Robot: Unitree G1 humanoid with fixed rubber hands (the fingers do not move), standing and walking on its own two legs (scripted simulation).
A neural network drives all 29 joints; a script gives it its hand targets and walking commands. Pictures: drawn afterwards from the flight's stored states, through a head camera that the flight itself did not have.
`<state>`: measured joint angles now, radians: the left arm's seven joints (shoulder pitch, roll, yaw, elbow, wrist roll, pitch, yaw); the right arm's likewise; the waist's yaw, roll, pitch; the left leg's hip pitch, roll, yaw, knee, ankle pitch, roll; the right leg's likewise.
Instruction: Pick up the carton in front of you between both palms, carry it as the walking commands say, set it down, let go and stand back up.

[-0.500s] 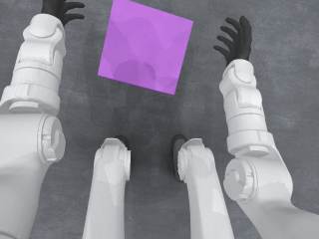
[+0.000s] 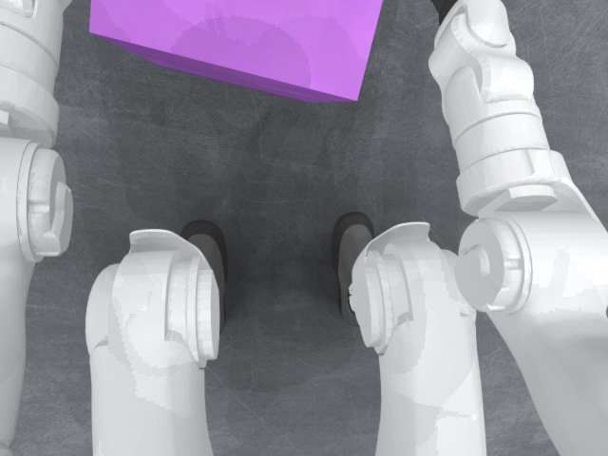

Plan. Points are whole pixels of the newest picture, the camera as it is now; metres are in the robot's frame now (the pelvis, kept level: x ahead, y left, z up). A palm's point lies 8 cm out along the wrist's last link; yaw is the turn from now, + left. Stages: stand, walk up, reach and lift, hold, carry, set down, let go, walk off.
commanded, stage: reach and lift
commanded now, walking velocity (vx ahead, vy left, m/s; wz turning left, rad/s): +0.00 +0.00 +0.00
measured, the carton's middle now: out of the picture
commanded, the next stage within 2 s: none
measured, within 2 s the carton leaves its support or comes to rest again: leaves its support in 0.76 s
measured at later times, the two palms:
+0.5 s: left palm out of the picture +0.57 +0.20 -0.18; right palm out of the picture +0.54 -0.10 -0.17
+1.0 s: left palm out of the picture +0.54 +0.21 -0.10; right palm out of the picture +0.53 -0.09 -0.09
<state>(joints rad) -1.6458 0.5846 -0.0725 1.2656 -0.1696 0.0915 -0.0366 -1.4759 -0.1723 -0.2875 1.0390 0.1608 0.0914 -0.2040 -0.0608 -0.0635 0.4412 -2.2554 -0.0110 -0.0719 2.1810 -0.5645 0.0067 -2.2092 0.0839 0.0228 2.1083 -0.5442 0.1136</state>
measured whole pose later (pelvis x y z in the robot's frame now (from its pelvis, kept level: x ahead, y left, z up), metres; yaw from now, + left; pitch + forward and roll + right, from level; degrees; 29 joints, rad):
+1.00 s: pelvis +0.01 -0.01 +0.01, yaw +3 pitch +40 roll -4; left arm -1.35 0.31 0.06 0.92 -0.01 0.32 0.02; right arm -1.15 0.02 -0.47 0.66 0.04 0.23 -0.22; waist -0.02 -0.07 0.11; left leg -2.28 -0.07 -0.08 2.13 -0.55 -0.03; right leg -2.23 0.13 0.07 2.09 -0.58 0.13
